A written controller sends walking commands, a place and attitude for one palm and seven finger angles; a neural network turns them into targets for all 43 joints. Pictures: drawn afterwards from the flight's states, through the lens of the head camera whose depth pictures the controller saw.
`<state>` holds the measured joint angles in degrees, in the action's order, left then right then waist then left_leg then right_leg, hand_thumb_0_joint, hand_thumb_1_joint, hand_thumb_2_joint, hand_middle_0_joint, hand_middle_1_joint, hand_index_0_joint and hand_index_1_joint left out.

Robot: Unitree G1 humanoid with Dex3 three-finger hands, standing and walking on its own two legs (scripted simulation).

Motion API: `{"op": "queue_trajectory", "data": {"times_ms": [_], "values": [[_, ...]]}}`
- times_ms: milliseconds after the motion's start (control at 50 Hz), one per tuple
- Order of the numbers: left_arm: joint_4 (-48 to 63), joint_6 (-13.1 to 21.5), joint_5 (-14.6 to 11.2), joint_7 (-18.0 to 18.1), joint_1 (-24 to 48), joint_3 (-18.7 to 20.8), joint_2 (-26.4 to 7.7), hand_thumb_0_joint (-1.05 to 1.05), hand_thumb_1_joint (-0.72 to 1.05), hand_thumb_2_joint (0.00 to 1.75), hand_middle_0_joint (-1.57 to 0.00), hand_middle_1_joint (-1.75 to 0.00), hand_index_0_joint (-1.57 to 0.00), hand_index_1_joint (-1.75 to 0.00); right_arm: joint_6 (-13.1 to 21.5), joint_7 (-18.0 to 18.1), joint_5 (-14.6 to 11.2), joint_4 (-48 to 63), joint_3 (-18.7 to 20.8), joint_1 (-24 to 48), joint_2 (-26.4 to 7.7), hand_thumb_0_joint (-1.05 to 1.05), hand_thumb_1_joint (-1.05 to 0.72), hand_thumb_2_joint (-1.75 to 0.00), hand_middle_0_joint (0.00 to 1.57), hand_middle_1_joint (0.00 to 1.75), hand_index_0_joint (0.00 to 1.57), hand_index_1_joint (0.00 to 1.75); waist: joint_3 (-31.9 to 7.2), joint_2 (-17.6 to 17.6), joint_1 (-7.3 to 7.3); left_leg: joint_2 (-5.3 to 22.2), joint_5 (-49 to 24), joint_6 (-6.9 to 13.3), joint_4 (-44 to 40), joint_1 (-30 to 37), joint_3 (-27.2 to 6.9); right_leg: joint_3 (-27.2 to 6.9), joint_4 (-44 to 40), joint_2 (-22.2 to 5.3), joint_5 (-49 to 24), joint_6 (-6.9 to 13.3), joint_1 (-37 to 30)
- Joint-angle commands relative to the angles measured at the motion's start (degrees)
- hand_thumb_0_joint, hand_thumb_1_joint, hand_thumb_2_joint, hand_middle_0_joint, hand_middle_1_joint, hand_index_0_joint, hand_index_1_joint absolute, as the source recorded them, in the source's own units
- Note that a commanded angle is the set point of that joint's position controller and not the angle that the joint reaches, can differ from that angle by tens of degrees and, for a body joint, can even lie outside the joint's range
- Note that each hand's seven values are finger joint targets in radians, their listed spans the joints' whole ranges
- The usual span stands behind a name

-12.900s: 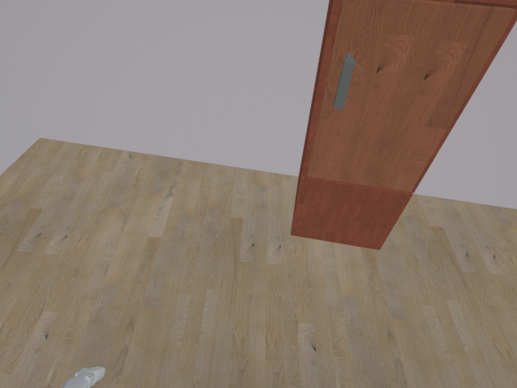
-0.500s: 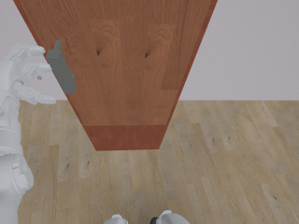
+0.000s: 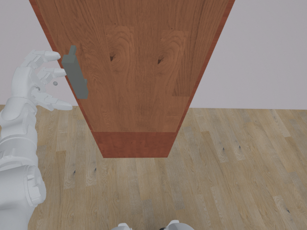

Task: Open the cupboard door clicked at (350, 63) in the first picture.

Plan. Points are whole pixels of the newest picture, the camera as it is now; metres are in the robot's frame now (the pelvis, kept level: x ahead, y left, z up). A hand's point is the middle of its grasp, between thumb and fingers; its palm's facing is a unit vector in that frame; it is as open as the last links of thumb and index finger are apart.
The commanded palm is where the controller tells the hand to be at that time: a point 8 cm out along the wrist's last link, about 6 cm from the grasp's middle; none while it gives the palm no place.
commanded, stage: slide the fingers in behind the handle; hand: left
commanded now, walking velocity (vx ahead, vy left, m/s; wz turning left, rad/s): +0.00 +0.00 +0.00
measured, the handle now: (78, 73) +0.50 +0.19 +0.09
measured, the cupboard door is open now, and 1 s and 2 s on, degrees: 0 0 0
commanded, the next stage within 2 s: move the hooked fingers beside the handle in 1.32 s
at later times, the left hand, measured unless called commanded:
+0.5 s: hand (61, 87) +0.45 +0.22 +0.09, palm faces +0.05 -1.00 +0.00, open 14.8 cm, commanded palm +0.42 +0.24 +0.09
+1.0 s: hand (67, 89) +0.44 +0.20 +0.09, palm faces +0.11 -0.99 +0.00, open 15.5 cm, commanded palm +0.42 +0.20 +0.09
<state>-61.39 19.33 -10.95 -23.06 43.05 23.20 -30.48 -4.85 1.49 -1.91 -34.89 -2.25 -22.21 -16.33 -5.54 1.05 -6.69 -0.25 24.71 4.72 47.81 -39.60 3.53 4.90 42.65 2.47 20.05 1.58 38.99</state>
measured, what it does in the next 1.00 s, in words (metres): stands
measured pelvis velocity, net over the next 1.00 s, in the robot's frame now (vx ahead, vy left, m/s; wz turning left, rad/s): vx -0.01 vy -0.02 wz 0.07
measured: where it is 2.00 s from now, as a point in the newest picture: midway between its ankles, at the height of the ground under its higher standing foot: outside the picture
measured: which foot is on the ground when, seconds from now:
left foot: down 0.00-1.00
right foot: down 0.00-1.00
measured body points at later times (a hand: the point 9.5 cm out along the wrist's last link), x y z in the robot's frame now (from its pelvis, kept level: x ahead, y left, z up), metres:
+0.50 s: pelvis -0.01 -0.01 +0.00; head +0.07 +0.01 +0.44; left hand +0.44 +0.27 +0.09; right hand +0.03 -0.27 -0.12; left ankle -0.02 +0.06 -0.70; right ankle +0.00 -0.11 -0.70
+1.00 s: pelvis -0.01 -0.02 +0.00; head +0.07 +0.00 +0.44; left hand +0.43 +0.26 +0.09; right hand +0.05 -0.28 -0.13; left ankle -0.02 +0.06 -0.70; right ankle +0.00 -0.11 -0.70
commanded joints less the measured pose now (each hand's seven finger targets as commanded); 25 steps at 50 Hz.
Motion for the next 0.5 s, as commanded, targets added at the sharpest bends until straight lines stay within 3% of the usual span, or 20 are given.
{"op": "queue_trajectory", "data": {"times_ms": [0,20,40,80,120,180,240,280,300,320,380,400,420,480], "values": [[13.31,3.87,0.69,2.06,24.92,-0.77,-13.20,0.00,-0.50,0.30,-0.30,-1.20,-0.30,-1.20,1.70,0.77,0.37,3.50,3.73,-6.80,-9.81,0.00,-0.90,-0.90,0.20,0.30,0.20,0.30,-22.89,8.89,-0.60,3.10,-35.15,-5.42,-4.65,23.51,-9.44,-2.48,-1.79,0.52,-15.82,0.13,-2.45],[13.02,3.92,0.76,2.12,25.90,-2.47,-11.05,0.00,-0.50,0.30,-0.30,-1.20,-0.30,-1.20,1.81,0.66,0.38,3.32,3.66,-6.60,-9.71,0.00,-0.90,-0.90,0.20,0.30,0.20,0.30,-22.08,9.15,-1.20,3.09,-33.82,-5.42,-4.66,23.56,-9.42,-2.49,-1.99,0.51,-15.05,0.10,-1.53],[12.08,4.08,0.88,2.46,25.38,-0.57,-13.19,0.00,-0.50,0.30,-0.30,-1.20,-0.30,-1.20,1.81,0.72,0.48,3.02,3.75,-6.86,-10.08,0.00,-0.90,-0.90,0.20,0.30,0.20,0.30,-21.56,7.67,-0.64,3.20,-32.87,-5.52,-4.80,22.76,-9.87,-2.39,-1.87,0.53,-14.46,0.30,-1.83],[12.98,4.66,0.24,2.51,28.74,-3.82,-9.36,0.00,-0.50,0.30,-0.30,-1.20,-0.30,-1.20,2.10,0.78,0.35,2.99,3.61,-6.42,-9.81,0.00,-0.90,-0.90,0.20,0.30,0.20,0.30,-21.03,7.51,-1.95,3.21,-32.36,-5.38,-4.80,23.50,-10.25,-2.28,-1.93,0.56,-14.06,0.38,-1.04],[12.31,4.93,0.39,2.60,27.90,-3.46,-9.03,0.00,-0.50,0.30,-0.30,-1.20,-0.30,-1.20,2.40,0.59,0.54,2.62,3.86,-6.52,-9.96,0.00,-0.90,-0.90,0.20,0.30,0.20,0.30,-22.82,8.86,-1.38,3.40,-32.50,-5.91,-4.72,25.31,-10.71,-2.24,-1.71,0.59,-13.14,0.35,-0.27],[12.67,5.60,0.18,2.92,29.57,-3.93,-8.87,0.00,-0.50,0.30,-0.30,-1.20,-0.30,-1.20,2.73,0.63,0.63,2.16,3.66,-6.57,-10.08,0.00,-0.90,-0.90,0.20,0.30,0.20,0.30,-23.17,7.00,-1.83,3.01,-31.35,-5.39,-4.53,24.05,-10.54,-2.34,-1.64,0.54,-13.92,0.49,-1.64],[12.79,5.98,0.37,3.07,29.19,-5.84,-6.04,0.00,-0.50,0.30,-0.30,-1.20,-0.30,-1.20,3.06,0.38,0.59,1.89,3.72,-6.09,-9.59,0.00,-0.90,-0.90,0.20,0.30,0.20,0.30,-23.42,8.22,-1.86,3.02,-31.34,-5.60,-4.54,24.92,-10.53,-2.37,-1.76,0.54,-13.67,0.35,-0.92],[12.30,6.21,0.18,3.25,28.56,-5.22,-7.03,0.00,-0.50,0.30,-0.30,-1.20,-0.30,-1.20,3.15,0.46,0.53,1.77,3.65,-6.14,-9.81,0.00,-0.90,-0.90,0.20,0.30,0.20,0.30,-22.67,7.26,-1.80,2.85,-31.02,-5.31,-4.29,23.93,-10.33,-2.45,-1.70,0.59,-14.01,0.56,-1.41],[12.66,6.33,0.12,3.28,30.30,-6.15,-6.11,0.00,-0.50,0.30,-0.30,-1.20,-0.30,-1.20,3.15,0.43,0.53,1.37,3.57,-5.97,-9.67,0.00,-0.90,-0.90,0.20,0.30,0.20,0.30,-22.44,6.24,-2.48,2.84,-30.65,-5.13,-4.37,23.57,-10.17,-2.49,-1.83,0.59,-14.56,0.35,-1.69],[12.29,6.37,0.32,3.38,29.52,-5.57,-6.57,0.00,-0.50,0.30,-0.30,-1.20,-0.30,-1.20,3.25,0.41,0.52,1.28,3.75,-6.01,-9.66,0.00,-0.90,-0.90,0.20,0.30,0.20,0.30,-22.42,7.05,-1.95,2.77,-30.22,-5.14,-4.43,23.47,-10.10,-2.53,-1.81,0.54,-14.25,0.42,-1.64],[13.71,6.84,0.31,3.67,31.50,-8.07,-3.90,0.00,-0.50,0.30,-0.30,-1.20,-0.30,-1.20,3.80,0.37,0.54,1.38,3.55,-5.42,-9.40,0.00,-0.90,-0.90,0.20,0.30,0.20,0.30,-21.78,8.79,-2.56,2.49,-28.68,-5.11,-4.47,24.02,-10.26,-2.54,-1.86,0.45,-13.10,0.58,-0.60],[13.43,6.97,0.52,3.95,31.01,-6.86,-5.36,0.00,-0.50,0.30,-0.30,-1.20,-0.30,-1.20,3.80,0.36,0.56,0.89,3.78,-5.71,-9.60,0.00,-0.90,-0.90,0.20,0.30,0.20,0.30,-22.47,7.76,-2.17,2.66,-28.73,-5.28,-4.53,24.29,-10.55,-2.48,-1.84,0.50,-13.00,0.55,-0.83],[13.80,7.06,0.70,4.02,30.78,-7.55,-4.73,0.00,-0.50,0.30,-0.30,-1.20,-0.30,-1.20,3.87,0.31,0.51,1.05,3.71,-5.50,-9.46,0.00,-0.90,-0.90,0.20,0.30,0.20,0.30,-22.98,9.04,-2.06,2.49,-28.81,-5.27,-4.48,24.32,-10.26,-2.65,-1.79,0.44,-13.18,0.56,-1.05],[15.44,7.38,0.35,4.35,31.32,-9.56,-1.77,0.00,-0.50,0.30,-0.30,-1.20,-0.30,-1.20,4.41,0.22,0.55,0.94,3.83,-5.50,-9.12,0.00,-0.90,-0.90,0.20,0.30,0.20,0.30,-23.83,8.17,-2.43,2.47,-30.81,-5.21,-4.08,25.47,-10.43,-2.40,-1.60,0.51,-14.29,0.57,-1.31]]}}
